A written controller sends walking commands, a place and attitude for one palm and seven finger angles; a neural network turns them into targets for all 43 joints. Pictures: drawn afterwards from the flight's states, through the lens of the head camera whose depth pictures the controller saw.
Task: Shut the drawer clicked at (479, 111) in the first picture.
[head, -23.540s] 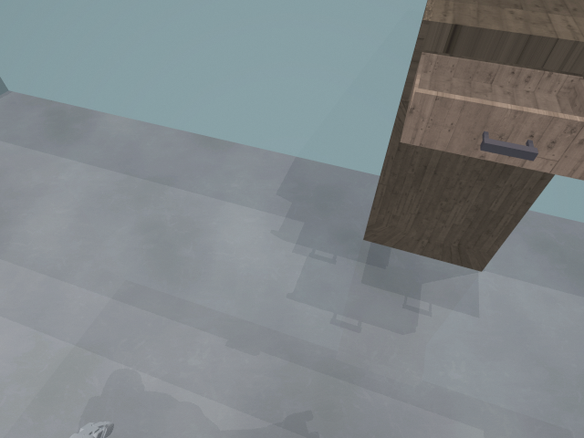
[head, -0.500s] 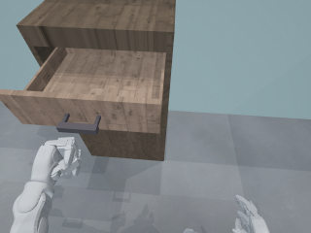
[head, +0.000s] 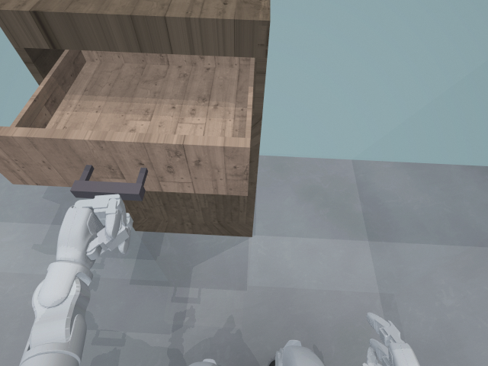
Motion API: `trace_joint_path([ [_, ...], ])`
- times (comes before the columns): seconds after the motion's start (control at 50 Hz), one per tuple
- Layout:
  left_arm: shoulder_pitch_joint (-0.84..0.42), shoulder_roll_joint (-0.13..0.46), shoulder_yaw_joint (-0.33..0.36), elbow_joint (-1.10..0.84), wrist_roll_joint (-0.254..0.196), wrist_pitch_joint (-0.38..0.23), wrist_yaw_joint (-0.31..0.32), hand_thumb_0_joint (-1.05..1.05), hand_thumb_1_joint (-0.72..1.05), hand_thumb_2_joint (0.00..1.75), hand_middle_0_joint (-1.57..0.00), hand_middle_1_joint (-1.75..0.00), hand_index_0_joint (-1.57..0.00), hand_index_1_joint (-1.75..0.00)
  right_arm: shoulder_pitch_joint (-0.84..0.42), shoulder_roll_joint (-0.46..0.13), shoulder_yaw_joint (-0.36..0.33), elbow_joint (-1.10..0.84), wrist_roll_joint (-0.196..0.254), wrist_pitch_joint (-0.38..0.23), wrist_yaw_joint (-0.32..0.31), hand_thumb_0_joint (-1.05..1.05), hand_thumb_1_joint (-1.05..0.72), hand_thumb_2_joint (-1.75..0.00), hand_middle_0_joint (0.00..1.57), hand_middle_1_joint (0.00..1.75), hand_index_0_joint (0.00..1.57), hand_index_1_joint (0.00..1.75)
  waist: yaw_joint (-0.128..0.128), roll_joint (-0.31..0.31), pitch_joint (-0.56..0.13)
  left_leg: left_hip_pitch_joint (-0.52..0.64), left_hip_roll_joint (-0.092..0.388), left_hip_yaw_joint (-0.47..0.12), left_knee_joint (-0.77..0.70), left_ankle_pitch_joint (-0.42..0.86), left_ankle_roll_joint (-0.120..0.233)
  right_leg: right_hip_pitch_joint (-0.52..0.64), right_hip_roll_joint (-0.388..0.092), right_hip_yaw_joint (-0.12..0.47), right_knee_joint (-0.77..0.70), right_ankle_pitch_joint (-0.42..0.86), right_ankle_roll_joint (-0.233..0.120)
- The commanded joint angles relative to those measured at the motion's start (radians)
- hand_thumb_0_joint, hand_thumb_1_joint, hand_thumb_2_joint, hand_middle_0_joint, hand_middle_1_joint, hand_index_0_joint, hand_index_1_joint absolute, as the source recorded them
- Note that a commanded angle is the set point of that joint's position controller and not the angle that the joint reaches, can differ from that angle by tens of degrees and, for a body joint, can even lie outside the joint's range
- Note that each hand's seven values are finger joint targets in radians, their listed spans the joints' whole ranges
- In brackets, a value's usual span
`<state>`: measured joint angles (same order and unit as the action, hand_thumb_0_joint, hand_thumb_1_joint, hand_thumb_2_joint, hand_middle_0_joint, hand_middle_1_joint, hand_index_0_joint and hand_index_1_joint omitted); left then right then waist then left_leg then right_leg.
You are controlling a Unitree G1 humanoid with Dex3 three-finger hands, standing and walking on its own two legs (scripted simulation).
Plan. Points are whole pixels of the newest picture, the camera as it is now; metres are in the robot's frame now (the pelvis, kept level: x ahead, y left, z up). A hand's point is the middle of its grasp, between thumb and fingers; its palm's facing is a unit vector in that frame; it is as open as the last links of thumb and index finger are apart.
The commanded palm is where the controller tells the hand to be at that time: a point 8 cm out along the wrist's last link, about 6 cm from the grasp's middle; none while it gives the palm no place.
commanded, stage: bring the fist close to the handle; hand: left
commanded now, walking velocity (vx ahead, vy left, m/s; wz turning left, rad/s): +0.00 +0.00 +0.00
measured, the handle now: (112, 181) +0.40 +0.24 +0.05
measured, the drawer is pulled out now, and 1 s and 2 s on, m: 0.23 0.18 0.06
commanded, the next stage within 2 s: push the drawer shut in 0.20 s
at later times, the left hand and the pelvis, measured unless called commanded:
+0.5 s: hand (125, 223) +0.32 +0.20 +0.05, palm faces -0.01 -1.00 -0.04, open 3.2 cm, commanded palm +0.31 +0.26 +0.05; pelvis +0.00 +0.00 +0.00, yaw +1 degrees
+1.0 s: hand (130, 193) +0.38 +0.21 +0.05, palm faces -0.03 -1.00 -0.02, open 3.0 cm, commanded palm +0.37 +0.26 +0.05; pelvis -0.01 +0.00 +0.00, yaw +0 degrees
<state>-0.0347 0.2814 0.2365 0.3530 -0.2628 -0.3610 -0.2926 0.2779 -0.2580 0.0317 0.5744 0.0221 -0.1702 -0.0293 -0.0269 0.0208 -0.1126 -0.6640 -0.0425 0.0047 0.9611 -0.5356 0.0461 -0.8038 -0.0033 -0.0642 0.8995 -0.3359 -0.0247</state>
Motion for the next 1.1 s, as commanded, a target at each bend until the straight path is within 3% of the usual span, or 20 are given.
trace_joint_path([
  [0.0, -0.138, 0.176, 0.085, -0.2, -0.027, -0.052, -0.004, 0.0, 0.9, 0.9, -1.4, -1.6, -1.4, -1.6, -0.019, -0.14, -0.058, -0.144, 0.013, -0.036, -0.012, 0.0, -0.9, -0.9, 0.2, 0.3, 0.2, 0.3, 0.01, 0.008, -0.27, -0.041, 0.029, -0.046, -0.169, 0.387, -0.06, 0.366, -0.008, 0.039, -0.072, 0.204, -0.004],
  [0.08, -0.165, 0.155, 0.051, -0.251, -0.024, -0.064, -0.004, 0.0, 0.9, 0.9, -1.4, -1.6, -1.4, -1.6, -0.022, -0.136, -0.058, -0.148, 0.014, -0.038, -0.014, 0.0, -0.9, -0.9, 0.2, 0.3, 0.2, 0.3, 0.003, 0.052, -0.278, -0.009, 0.031, -0.055, -0.172, 0.384, -0.066, 0.342, -0.007, 0.034, -0.071, 0.178, -0.007],
  [0.18, -0.138, 0.173, 0.07, -0.232, -0.025, -0.067, -0.006, 0.0, 0.9, 0.9, -1.4, -1.6, -1.4, -1.6, -0.018, -0.14, -0.06, -0.142, 0.013, -0.034, -0.017, 0.0, -0.9, -0.9, 0.2, 0.3, 0.2, 0.3, -0.001, -0.002, -0.267, -0.033, 0.028, -0.051, -0.165, 0.368, -0.06, 0.357, -0.009, 0.037, -0.073, 0.186, -0.004],
  [0.22, -0.149, 0.153, 0.05, -0.235, -0.022, -0.063, -0.006, 0.0, 0.9, 0.9, -1.4, -1.6, -1.4, -1.6, -0.031, -0.136, -0.056, -0.147, 0.016, -0.033, -0.017, 0.0, -0.9, -0.9, 0.2, 0.3, 0.2, 0.3, 0.002, 0.051, -0.246, -0.024, 0.027, -0.053, -0.171, 0.35, -0.065, 0.33, -0.01, 0.033, -0.074, 0.155, -0.009],
  [0.28, -0.201, 0.149, 0.034, -0.231, -0.016, -0.057, 0.001, 0.0, 0.9, 0.9, -1.4, -1.6, -1.4, -1.6, -0.031, -0.139, -0.054, -0.149, 0.016, -0.029, -0.02, 0.0, -0.9, -0.9, 0.2, 0.3, 0.2, 0.3, -0.008, 0.027, -0.246, -0.028, 0.028, -0.057, -0.167, 0.322, -0.058, 0.318, -0.008, 0.036, -0.076, 0.133, -0.006],
  [0.34, -0.316, 0.197, 0.058, -0.192, -0.009, -0.054, 0.014, 0.0, 0.9, 0.9, -1.4, -1.6, -1.4, -1.6, -0.032, -0.146, -0.05, -0.137, 0.015, -0.024, -0.03, 0.0, -0.9, -0.9, 0.2, 0.3, 0.2, 0.3, -0.027, -0.003, -0.225, -0.062, 0.027, -0.057, -0.159, 0.262, -0.046, 0.304, -0.008, 0.044, -0.08, 0.086, -0.004],
  [0.4, -0.377, 0.193, 0.054, -0.158, -0.004, -0.054, 0.007, 0.0, 0.9, 0.9, -1.4, -1.6, -1.4, -1.6, -0.026, -0.139, -0.046, -0.131, 0.016, -0.022, -0.033, 0.0, -0.9, -0.9, 0.2, 0.3, 0.2, 0.3, -0.021, 0.046, -0.271, -0.04, 0.022, -0.053, -0.159, 0.287, -0.049, 0.326, -0.012, 0.049, -0.076, 0.118, -0.007],
  [0.48, -0.387, 0.219, 0.083, -0.092, -0.012, -0.042, -0.012, 0.0, 0.9, 0.9, -1.4, -1.6, -1.4, -1.6, -0.006, -0.142, -0.046, -0.122, 0.015, -0.009, -0.031, 0.0, -0.9, -0.9, 0.2, 0.3, 0.2, 0.3, -0.019, 0.027, -0.312, -0.041, 0.025, -0.044, -0.149, 0.347, -0.048, 0.36, -0.01, 0.053, -0.07, 0.193, -0.004],
  [0.62, -0.576, 0.241, 0.086, 0.023, -0.015, -0.046, -0.023, 0.0, 0.9, 0.9, -1.4, -1.6, -1.4, -1.6, 0.01, -0.151, -0.043, -0.094, 0.019, 0.004, -0.04, 0.0, -0.9, -0.9, 0.2, 0.3, 0.2, 0.3, -0.051, 0.0, -0.271, -0.077, 0.027, -0.049, -0.147, 0.255, -0.04, 0.31, -0.011, 0.058, -0.086, 0.109, -0.001],
  [0.66, -0.633, 0.254, 0.084, 0.038, -0.009, -0.053, -0.029, 0.0, 0.9, 0.9, -1.4, -1.6, -1.4, -1.6, 0.02, -0.154, -0.044, -0.087, 0.018, 0.007, -0.043, 0.0, -0.9, -0.9, 0.2, 0.3, 0.2, 0.3, -0.053, 0.032, -0.295, -0.063, 0.027, -0.053, -0.143, 0.272, -0.041, 0.299, -0.009, 0.06, -0.078, 0.119, -0.004],
  [0.68, -0.67, 0.229, 0.055, 0.025, -0.009, -0.056, -0.034, 0.0, 0.9, 0.9, -1.4, -1.6, -1.4, -1.6, 0.023, -0.151, -0.044, -0.085, 0.017, 0.006, -0.041, 0.0, -0.9, -0.9, 0.2, 0.3, 0.2, 0.3, -0.059, 0.058, -0.315, -0.044, 0.025, -0.053, -0.142, 0.286, -0.043, 0.299, -0.011, 0.058, -0.075, 0.133, -0.004],
  [0.72, -0.66, 0.262, 0.087, 0.06, -0.008, -0.056, -0.032, 0.0, 0.9, 0.9, -1.4, -1.6, -1.4, -1.6, 0.037, -0.156, -0.047, -0.078, 0.015, 0.011, -0.04, 0.0, -0.9, -0.9, 0.2, 0.3, 0.2, 0.3, -0.047, 0.049, -0.342, -0.038, 0.025, -0.056, -0.143, 0.306, -0.047, 0.316, -0.01, 0.057, -0.074, 0.147, -0.007],
  [0.74, -0.667, 0.271, 0.086, 0.084, -0.006, -0.056, -0.034, 0.0, 0.9, 0.9, -1.4, -1.6, -1.4, -1.6, 0.045, -0.162, -0.047, -0.076, 0.015, 0.015, -0.041, 0.0, -0.9, -0.9, 0.2, 0.3, 0.2, 0.3, -0.056, 0.012, -0.339, -0.049, 0.028, -0.062, -0.138, 0.31, -0.044, 0.311, -0.006, 0.052, -0.068, 0.151, -0.006],
  [0.8, -0.709, 0.284, 0.101, 0.114, -0.005, -0.064, -0.036, 0.0, 0.9, 0.9, -1.4, -1.6, -1.4, -1.6, 0.052, -0.159, -0.046, -0.07, 0.014, 0.025, -0.037, 0.0, -0.9, -0.9, 0.2, 0.3, 0.2, 0.3, -0.05, 0.044, -0.34, -0.058, 0.026, -0.053, -0.144, 0.295, -0.045, 0.318, -0.008, 0.06, -0.075, 0.144, -0.006],
  [0.82, -0.717, 0.272, 0.09, 0.136, -0.006, -0.063, -0.038, 0.0, 0.9, 0.9, -1.4, -1.6, -1.4, -1.6, 0.051, -0.158, -0.043, -0.071, 0.014, 0.028, -0.036, 0.0, -0.9, -0.9, 0.2, 0.3, 0.2, 0.3, -0.054, 0.033, -0.328, -0.07, 0.024, -0.05, -0.147, 0.27, -0.041, 0.317, -0.008, 0.064, -0.083, 0.124, -0.005],
  [0.86, -0.759, 0.32, 0.131, 0.176, -0.005, -0.07, -0.038, 0.0, 0.9, 0.9, -1.4, -1.6, -1.4, -1.6, 0.058, -0.164, -0.042, -0.07, 0.014, 0.038, -0.038, 0.0, -0.9, -0.9, 0.2, 0.3, 0.2, 0.3, -0.056, -0.013, -0.328, -0.104, 0.025, -0.048, -0.145, 0.24, -0.033, 0.332, -0.005, 0.071, -0.086, 0.101, -0.002],
  [0.92, -0.798, 0.322, 0.13, 0.222, 0.004, -0.077, -0.041, 0.0, 0.9, 0.9, -1.4, -1.6, -1.4, -1.6, 0.068, -0.163, -0.041, -0.067, 0.013, 0.048, -0.036, 0.0, -0.9, -0.9, 0.2, 0.3, 0.2, 0.3, -0.055, 0.029, -0.321, -0.103, 0.024, -0.045, -0.151, 0.233, -0.035, 0.324, -0.005, 0.072, -0.088, 0.095, -0.006],
  [0.94, -0.805, 0.356, 0.155, 0.238, 0.006, -0.081, -0.042, 0.0, 0.9, 0.9, -1.4, -1.6, -1.4, -1.6, 0.073, -0.17, -0.041, -0.072, 0.013, 0.053, -0.036, 0.0, -0.9, -0.9, 0.2, 0.3, 0.2, 0.3, -0.05, 0.042, -0.328, -0.1, 0.025, -0.05, -0.148, 0.244, -0.036, 0.317, 0.0, 0.067, -0.077, 0.099, -0.011],
  [0.96, -0.846, 0.336, 0.129, 0.241, 0.012, -0.085, -0.045, 0.0, 0.9, 0.9, -1.4, -1.6, -1.4, -1.6, 0.076, -0.164, -0.039, -0.067, 0.013, 0.057, -0.035, 0.0, -0.9, -0.9, 0.2, 0.3, 0.2, 0.3, -0.062, 0.054, -0.332, -0.09, 0.025, -0.047, -0.147, 0.256, -0.036, 0.309, -0.001, 0.068, -0.076, 0.114, -0.009],
  [1.08, -0.903, 0.362, 0.151, 0.313, 0.019, -0.101, -0.048, 0.0, 0.9, 0.9, -1.4, -1.6, -1.4, -1.6, 0.106, -0.172, -0.045, -0.055, 0.008, 0.078, -0.029, 0.0, -0.9, -0.9, 0.2, 0.3, 0.2, 0.3, -0.071, 0.029, -0.349, -0.103, 0.031, -0.044, -0.137, 0.265, -0.035, 0.301, 0.002, 0.07, -0.07, 0.133, -0.006],
])
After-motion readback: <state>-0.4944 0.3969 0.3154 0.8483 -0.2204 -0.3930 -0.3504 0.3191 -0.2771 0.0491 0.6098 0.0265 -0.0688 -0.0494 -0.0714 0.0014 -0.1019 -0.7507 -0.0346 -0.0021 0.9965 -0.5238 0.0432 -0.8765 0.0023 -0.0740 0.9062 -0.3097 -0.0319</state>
